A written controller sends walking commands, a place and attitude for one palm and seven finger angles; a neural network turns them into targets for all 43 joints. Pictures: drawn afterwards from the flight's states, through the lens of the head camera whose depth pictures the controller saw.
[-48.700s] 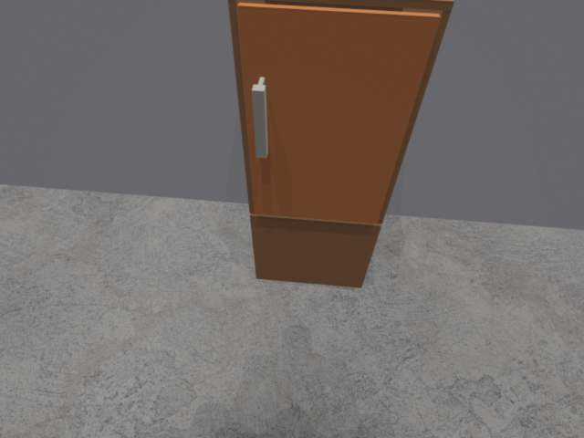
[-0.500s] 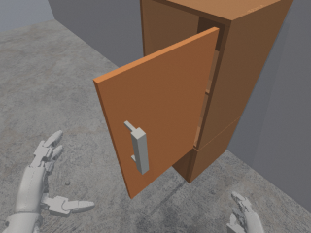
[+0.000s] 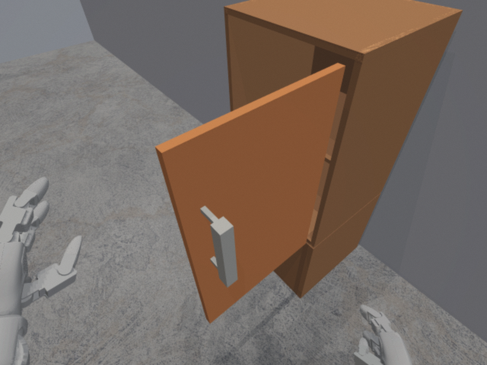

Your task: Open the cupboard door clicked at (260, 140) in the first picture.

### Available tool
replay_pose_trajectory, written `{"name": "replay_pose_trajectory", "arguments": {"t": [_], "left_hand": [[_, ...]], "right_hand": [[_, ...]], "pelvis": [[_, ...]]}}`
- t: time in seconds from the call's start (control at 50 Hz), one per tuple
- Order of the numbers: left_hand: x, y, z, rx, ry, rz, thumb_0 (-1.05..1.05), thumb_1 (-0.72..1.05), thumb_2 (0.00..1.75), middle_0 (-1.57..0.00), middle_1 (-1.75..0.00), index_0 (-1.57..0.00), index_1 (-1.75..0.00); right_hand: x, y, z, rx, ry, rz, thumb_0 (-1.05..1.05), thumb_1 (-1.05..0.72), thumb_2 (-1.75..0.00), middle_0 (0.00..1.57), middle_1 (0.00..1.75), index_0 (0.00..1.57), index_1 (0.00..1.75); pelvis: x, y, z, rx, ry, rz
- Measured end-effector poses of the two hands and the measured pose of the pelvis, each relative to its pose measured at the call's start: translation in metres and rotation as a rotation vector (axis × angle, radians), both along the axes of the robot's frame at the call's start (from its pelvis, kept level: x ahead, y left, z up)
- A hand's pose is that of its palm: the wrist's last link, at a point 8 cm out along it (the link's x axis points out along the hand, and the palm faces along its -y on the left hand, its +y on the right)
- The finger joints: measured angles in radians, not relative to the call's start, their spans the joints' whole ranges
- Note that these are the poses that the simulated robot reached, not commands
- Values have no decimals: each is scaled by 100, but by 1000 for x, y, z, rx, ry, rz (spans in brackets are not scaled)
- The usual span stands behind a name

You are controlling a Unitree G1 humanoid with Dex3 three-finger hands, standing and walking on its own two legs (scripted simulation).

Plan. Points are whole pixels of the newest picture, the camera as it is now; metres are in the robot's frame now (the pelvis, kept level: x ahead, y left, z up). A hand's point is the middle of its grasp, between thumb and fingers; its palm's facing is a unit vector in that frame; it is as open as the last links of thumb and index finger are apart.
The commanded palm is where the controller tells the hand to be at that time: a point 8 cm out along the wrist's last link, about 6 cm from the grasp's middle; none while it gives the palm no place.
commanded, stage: draw the hand back to the body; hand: left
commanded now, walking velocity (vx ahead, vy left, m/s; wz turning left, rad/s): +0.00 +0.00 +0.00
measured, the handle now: (218, 247) +0.31 +0.10 +0.02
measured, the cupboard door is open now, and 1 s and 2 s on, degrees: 91 91 91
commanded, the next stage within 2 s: step back with the hand held close in 0.40 s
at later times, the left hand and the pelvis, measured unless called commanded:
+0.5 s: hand (58, 271) +0.17 +0.26 +0.15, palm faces +0.45 -0.79 -0.41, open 7.5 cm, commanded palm +0.13 +0.29 +0.17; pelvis -0.02 -0.01 +0.00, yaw +0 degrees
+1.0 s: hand (31, 297) +0.14 +0.27 +0.15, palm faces +0.38 -0.76 -0.53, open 7.4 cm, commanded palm +0.08 +0.31 +0.17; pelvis -0.07 +0.01 -0.01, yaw -2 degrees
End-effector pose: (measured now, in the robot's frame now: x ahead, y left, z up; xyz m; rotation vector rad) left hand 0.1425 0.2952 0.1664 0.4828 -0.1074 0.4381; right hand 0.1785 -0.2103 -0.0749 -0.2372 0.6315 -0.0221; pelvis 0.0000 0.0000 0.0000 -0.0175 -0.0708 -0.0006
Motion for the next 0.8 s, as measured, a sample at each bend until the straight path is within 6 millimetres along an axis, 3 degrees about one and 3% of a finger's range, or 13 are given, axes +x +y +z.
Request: {"name": "replay_pose_trajectory", "arguments": {"t": [0.12, 0.26, 0.52, 0.6, 0.8], "left_hand": [[-3, 6, 11, 17, -44, 24, 1, 75, 84, -21, -31, -20, -30], [-5, -1, 3, -11, -23, 10, 1, 85, 88, -21, -31, -20, -30], [-14, -4, 4, -4, -35, 10, 2, 89, 90, -21, -31, -21, -30], [-13, -3, 14, 34, -73, 2, 2, 89, 90, -22, -31, -21, -30], [-10, -6, 12, 114, -15, -106, 1, 89, 90, -22, -31, -21, -30]], "right_hand": [[-1, -4, 1, -1, 7, -5, 1, -90, -90, 20, 30, 20, 30], [-9, -9, 0, -4, 20, -15, 1, -90, -90, 20, 30, 20, 30], [-24, -13, -2, -1, 23, -26, 1, -90, -90, 20, 30, 20, 30], [-27, -15, -1, -1, 26, -32, 1, -90, -90, 20, 30, 20, 30], [-50, -32, 1, -41, 56, -144, 1, -90, -90, 20, 30, 20, 30]], "pelvis": [[-2, -2, 1, 1, -9, -2], [-6, -4, 2, 2, -17, -5], [-16, -9, 2, 3, -32, -8], [-20, -10, 2, -2, -7, -6], [-37, 1, -1, 9, 63, -26]]}}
